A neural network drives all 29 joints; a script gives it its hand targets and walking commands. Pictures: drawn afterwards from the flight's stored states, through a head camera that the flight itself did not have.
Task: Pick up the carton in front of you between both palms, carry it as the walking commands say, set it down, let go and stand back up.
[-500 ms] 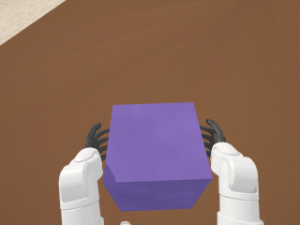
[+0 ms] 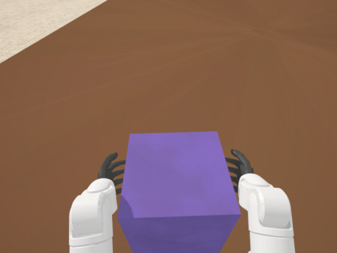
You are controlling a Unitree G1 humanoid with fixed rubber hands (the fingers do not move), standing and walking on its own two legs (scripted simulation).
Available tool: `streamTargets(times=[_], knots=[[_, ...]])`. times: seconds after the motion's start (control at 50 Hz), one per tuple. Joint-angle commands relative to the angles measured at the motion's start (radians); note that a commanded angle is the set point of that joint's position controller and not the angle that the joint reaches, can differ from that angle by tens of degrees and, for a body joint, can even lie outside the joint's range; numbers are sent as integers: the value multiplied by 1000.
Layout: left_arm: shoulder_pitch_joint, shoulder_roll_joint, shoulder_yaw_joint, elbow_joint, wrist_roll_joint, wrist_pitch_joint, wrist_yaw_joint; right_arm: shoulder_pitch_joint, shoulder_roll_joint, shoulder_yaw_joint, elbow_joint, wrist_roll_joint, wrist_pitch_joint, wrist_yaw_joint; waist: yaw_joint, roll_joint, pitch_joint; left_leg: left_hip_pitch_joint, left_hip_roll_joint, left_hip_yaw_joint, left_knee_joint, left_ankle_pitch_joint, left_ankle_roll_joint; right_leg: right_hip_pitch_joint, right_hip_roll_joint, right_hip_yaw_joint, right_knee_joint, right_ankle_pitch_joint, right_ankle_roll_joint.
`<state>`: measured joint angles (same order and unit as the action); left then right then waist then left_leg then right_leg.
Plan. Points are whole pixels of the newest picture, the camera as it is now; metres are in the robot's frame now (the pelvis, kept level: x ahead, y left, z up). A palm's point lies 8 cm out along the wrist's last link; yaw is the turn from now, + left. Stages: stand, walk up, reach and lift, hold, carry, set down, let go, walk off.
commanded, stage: carry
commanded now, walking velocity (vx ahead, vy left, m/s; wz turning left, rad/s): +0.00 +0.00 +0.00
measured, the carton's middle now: (175, 196) +0.28 +0.00 +0.01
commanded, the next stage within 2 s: none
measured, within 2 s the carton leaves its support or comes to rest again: neither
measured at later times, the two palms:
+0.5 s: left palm (117, 155) +0.37 +0.15 +0.07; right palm (228, 147) +0.39 -0.15 +0.07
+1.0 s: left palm (115, 174) +0.34 +0.15 +0.03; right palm (225, 166) +0.36 -0.14 +0.03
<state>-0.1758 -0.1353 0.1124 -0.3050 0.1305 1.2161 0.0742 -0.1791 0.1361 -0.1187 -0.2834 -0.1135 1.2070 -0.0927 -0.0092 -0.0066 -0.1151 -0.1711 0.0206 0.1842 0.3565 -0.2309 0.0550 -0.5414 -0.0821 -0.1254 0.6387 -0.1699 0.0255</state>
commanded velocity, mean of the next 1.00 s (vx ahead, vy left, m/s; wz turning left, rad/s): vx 0.00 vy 0.00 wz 0.00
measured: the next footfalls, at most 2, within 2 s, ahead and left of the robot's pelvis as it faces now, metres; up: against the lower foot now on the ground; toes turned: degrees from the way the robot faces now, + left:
right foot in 0.10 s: +0.20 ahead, -0.12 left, +0.00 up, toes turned -9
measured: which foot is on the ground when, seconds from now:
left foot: down 0.00-1.00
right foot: up 0.00-0.08, down 0.10-1.00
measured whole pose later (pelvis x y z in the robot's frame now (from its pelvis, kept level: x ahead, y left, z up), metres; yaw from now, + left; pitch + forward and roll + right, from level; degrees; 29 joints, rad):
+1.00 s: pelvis +0.07 -0.01 -0.02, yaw +4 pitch +1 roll +0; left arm -0.22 -0.14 0.17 0.16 0.25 0.83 0.01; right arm -0.22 0.14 -0.17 0.16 -0.25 0.84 -0.02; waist 0.00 0.01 -0.12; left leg -0.13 0.03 0.15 0.56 -0.44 0.02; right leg -0.41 -0.09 -0.20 0.55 -0.14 -0.03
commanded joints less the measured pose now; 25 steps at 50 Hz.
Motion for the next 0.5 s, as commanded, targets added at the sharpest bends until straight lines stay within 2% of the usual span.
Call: streamTargets(times=[0.0, 0.04, 0.06, 0.08, 0.1, 0.12, 0.14, 0.16, 0.2, 0.24, 0.28, 0.32, 0.38, 0.42, 0.48], knots=[[-468, -884, -718, -46, -416, 7, -228, -452, 870, 690, -58, 405, 14, 271, -5, 144, -210, 70, 202, -60, -31, 468, 37, 170, 29, -51, -84, 127, 4], [-450, -864, -707, -23, -412, 22, -236, -440, 853, 681, -34, 386, 26, 268, 4, 96, -179, 57, 171, -33, 61, 465, 0, 259, 32, -74, -263, 258, 6], [-447, -854, -700, -10, -409, 29, -240, -436, 847, 678, -18, 376, 30, 266, 6, 82, -177, 20, 162, -40, 103, 417, -26, 340, -3, -49, -298, 314, 4], [-450, -835, -690, -3, -408, 37, -245, -424, 836, 671, 4, 365, 34, 264, 2, 49, -206, -47, 150, -41, 157, 288, -57, 450, -100, 38, -264, 522, -6], [-463, -828, -682, 21, -401, 41, -249, -442, 842, 679, 12, 369, 43, 261, -2, -47, -255, -138, 119, -71, 201, 68, -87, 587, -213, 138, -167, 857, -74], [-443, -849, -667, 65, -398, 33, -251, -462, 850, 688, -1, 379, 52, 261, 6, -131, -311, -163, 98, -100, 179, -51, -95, 638, -240, 187, -156, 828, -149], [-427, -873, -662, 79, -399, 24, -253, -489, 859, 696, -12, 391, 52, 264, 7, -166, -304, -127, 84, -93, 171, -111, -98, 576, -228, 201, -202, 725, -156], [-443, -898, -661, 76, -402, 17, -254, -523, 881, 709, -17, 406, 47, 266, 4, -149, -305, -80, 81, -95, 124, -109, -93, 547, -204, 175, -213, 669, -144], [-472, -935, -665, 54, -412, 5, -253, -568, 917, 724, -34, 430, 33, 270, 10, -103, -303, -31, 84, -98, 47, -7, -88, 532, -148, 112, -159, 663, -117], [-485, -945, -675, 21, -420, -4, -248, -572, 929, 731, -50, 438, 21, 269, 13, -53, -339, 16, 101, -100, 105, 194, -81, 513, -122, 76, -108, 682, -102], [-486, -944, -685, -11, -423, -8, -241, -546, 926, 727, -67, 437, 14, 264, 12, -20, -374, 25, 110, -101, 151, 316, -82, 514, -110, 56, -74, 710, -106], [-467, -938, -694, -18, -419, -9, -238, -505, 914, 721, -68, 422, 12, 260, 10, -11, -383, 8, 105, -96, 170, 333, -88, 529, -107, 52, -60, 756, -112], [-444, -929, -708, -5, -410, -14, -241, -463, 908, 721, -48, 402, 6, 260, 10, -11, -368, -4, 97, -95, 151, 283, -90, 527, -112, 55, -60, 771, -116], [-437, -925, -717, 9, -405, -22, -245, -449, 905, 722, -30, 393, -3, 263, 11, 0, -343, 15, 103, -97, 133, 314, -87, 488, -105, 47, -57, 710, -107], [-432, -920, -724, 40, -393, -43, -251, -441, 900, 722, 4, 378, -25, 270, 12, 36, -306, 49, 132, -101, 152, 455, -79, 405, -83, 22, -40, 565, -90]])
